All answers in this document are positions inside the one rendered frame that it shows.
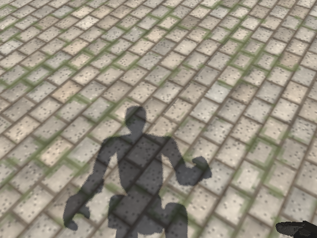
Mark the robot right hand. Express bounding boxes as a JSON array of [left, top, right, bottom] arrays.
[[275, 220, 317, 238]]

